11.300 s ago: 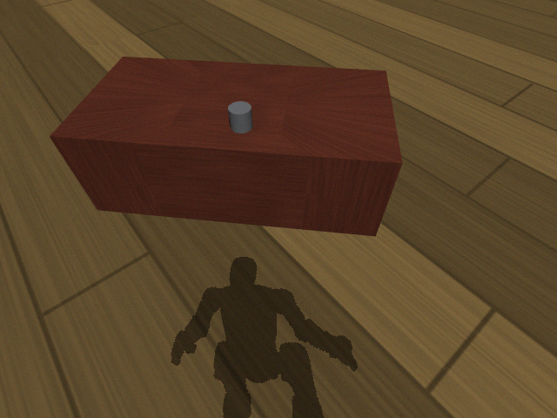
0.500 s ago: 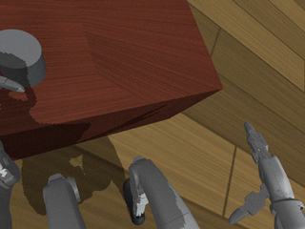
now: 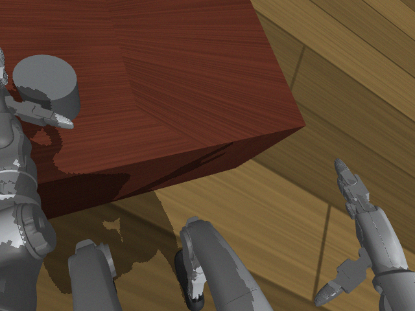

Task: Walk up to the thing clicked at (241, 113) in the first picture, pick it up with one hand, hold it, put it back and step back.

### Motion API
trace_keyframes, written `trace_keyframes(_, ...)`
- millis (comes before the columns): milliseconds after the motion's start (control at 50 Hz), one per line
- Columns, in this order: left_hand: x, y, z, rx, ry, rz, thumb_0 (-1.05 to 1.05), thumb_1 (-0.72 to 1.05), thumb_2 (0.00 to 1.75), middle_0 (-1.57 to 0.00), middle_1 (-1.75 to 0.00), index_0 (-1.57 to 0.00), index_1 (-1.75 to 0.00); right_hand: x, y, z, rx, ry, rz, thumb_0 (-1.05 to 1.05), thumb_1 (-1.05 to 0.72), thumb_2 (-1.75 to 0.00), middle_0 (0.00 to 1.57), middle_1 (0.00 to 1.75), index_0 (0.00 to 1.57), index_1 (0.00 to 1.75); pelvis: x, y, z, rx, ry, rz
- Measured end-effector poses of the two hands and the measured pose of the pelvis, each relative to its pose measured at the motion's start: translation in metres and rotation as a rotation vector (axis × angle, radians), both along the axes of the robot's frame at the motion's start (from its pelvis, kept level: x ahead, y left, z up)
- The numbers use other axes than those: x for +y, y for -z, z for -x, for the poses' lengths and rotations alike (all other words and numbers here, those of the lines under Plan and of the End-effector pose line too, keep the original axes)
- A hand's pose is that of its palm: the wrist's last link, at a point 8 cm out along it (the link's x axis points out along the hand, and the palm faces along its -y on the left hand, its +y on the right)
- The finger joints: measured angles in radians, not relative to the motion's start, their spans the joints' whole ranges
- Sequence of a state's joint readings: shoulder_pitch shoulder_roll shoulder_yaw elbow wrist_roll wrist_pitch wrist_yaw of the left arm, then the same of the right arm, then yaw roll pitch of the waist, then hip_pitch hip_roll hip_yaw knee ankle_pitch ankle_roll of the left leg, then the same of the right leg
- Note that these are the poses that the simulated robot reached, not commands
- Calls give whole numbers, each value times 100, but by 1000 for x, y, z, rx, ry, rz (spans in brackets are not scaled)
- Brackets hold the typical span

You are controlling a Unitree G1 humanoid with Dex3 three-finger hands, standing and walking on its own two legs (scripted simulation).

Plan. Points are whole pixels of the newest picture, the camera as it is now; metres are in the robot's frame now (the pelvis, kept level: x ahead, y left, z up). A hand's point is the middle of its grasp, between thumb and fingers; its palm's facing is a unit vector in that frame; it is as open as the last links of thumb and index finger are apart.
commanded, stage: close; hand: left
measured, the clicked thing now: (50, 92) +0.55 +0.16 -0.07
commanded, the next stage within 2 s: settle in 0.80 s
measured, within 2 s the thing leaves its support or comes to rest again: leaves its support in 1.12 s
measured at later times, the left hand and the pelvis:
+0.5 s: hand (34, 78) +0.56 +0.18 -0.04, palm faces +0.17 -0.99 +0.02, open 14.0 cm; pelvis +0.00 +0.00 +0.00, yaw +0 degrees
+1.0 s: hand (33, 73) +0.56 +0.18 -0.04, palm faces +0.16 -0.99 +0.00, open 10.7 cm; pelvis +0.00 +0.00 +0.00, yaw +0 degrees
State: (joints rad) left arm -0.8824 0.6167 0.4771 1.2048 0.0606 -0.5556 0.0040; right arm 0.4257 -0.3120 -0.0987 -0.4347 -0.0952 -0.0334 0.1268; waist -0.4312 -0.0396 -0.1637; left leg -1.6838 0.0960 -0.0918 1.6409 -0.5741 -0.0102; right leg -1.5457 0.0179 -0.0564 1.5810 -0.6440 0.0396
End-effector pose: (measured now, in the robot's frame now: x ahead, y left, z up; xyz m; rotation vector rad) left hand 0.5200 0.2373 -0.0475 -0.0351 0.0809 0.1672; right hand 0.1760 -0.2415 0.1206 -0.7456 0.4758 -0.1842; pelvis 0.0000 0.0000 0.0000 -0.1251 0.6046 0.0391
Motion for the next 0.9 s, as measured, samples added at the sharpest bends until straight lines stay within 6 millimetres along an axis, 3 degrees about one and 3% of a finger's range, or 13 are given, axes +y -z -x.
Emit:
trace_keyframes(280, -9, -8, -8, 13, -6, -11, -2, -61, 7, -45, -29, -46, -28, 5, -12, 3, -20, -3, -1, -1, 49, -6, 6, 5, 7, 5, 4, -6, 0, -9, 2, 3)
trace_keyframes(680, -3, -4, -7, 3, -5, -18, -1, -47, 42, -81, -68, -83, -67, 2, -4, 12, 11, 8, 4, -1, 49, -6, 6, 5, 7, 5, 2, -1, 5, -5, 5, 3)
trace_keyframes(900, -3, -7, -11, 5, -3, -15, -2, -59, 61, -81, -84, -89, -86, -1, 0, 11, 13, 24, 1, -1, 50, -6, 6, 5, 7, 5, 3, 0, 5, -3, 7, 0)
